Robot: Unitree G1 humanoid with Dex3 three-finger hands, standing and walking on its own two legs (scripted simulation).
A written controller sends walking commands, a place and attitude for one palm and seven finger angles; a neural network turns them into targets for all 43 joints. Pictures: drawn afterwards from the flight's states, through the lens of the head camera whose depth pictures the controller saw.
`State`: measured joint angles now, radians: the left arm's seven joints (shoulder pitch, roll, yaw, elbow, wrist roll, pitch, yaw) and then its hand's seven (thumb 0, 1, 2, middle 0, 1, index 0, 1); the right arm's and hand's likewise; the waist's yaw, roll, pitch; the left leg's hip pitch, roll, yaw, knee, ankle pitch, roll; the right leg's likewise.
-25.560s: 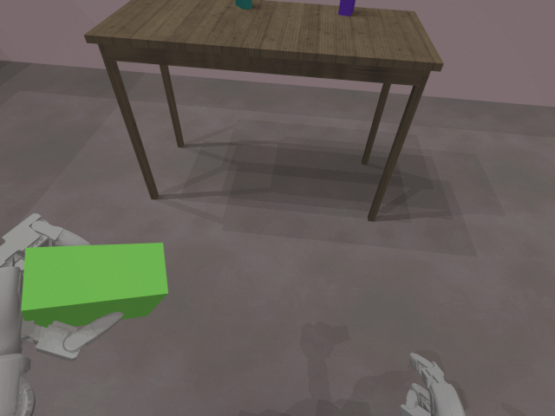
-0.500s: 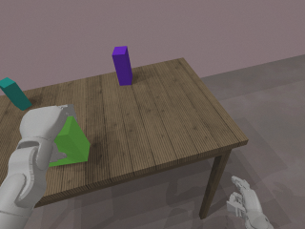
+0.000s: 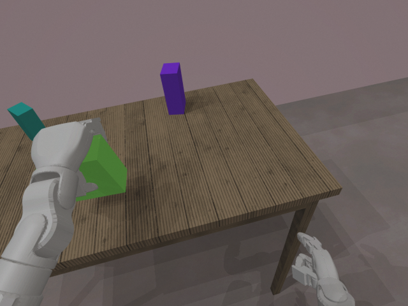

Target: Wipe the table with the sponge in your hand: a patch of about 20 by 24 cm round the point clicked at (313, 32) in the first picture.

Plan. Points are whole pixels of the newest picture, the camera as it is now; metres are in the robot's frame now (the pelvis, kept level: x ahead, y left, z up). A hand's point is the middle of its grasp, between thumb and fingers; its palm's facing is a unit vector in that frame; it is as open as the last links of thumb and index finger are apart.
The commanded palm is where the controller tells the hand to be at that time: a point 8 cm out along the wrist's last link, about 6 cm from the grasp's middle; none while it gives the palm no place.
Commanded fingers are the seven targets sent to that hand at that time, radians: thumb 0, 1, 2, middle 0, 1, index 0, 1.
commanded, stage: move the sponge above the wiping area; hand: left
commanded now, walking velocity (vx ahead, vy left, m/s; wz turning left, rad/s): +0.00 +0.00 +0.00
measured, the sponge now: (92, 175) +0.29 +0.29 +0.12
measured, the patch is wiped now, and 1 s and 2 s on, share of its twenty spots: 0.00 0.05 0.10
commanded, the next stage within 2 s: none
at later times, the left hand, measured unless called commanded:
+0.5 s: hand (77, 153) +0.29 +0.29 +0.18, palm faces +0.23 -0.05 -0.97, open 10.0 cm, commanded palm +0.24 +0.27 +0.23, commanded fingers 0.00 0.10 1.30 -1.20 -1.60 -1.20 -1.60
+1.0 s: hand (74, 160) +0.28 +0.29 +0.17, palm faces +0.16 -0.04 -0.99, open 10.0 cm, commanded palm +0.23 +0.26 +0.23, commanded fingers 0.00 0.10 1.30 -1.20 -1.60 -1.20 -1.60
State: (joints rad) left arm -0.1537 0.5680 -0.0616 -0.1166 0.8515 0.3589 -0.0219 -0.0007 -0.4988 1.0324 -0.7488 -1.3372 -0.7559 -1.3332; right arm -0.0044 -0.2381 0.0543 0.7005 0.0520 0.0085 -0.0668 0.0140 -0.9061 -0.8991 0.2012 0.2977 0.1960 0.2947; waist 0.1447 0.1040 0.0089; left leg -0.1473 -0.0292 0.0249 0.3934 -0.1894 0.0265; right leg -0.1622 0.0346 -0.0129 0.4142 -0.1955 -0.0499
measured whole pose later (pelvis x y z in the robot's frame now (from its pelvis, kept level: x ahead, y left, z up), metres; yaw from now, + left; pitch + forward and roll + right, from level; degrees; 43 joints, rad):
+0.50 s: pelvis +0.01 +0.00 +0.00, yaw +0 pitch -3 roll +0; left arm -0.18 0.56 -0.06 -0.13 0.85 0.48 -0.05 0.00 -0.50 1.03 -0.74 -1.34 -0.75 -1.34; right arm -0.02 -0.25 0.06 0.69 0.07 0.04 -0.05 0.01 -0.91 -0.90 0.20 0.30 0.19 0.29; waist 0.13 0.11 0.00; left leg -0.14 -0.03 0.02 0.37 -0.19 0.03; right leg -0.15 0.03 -0.02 0.40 -0.20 -0.05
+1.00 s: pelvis +0.01 -0.01 +0.00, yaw +1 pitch -3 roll +1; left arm -0.14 0.58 -0.02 -0.11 0.84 0.54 -0.11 0.00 -0.50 1.04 -0.74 -1.34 -0.75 -1.34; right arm -0.02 -0.28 0.05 0.67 0.07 0.04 -0.05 0.01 -0.91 -0.90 0.20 0.30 0.20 0.29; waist 0.12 0.13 0.00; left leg -0.15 -0.02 0.01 0.40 -0.20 0.01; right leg -0.16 0.05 -0.03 0.42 -0.21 -0.07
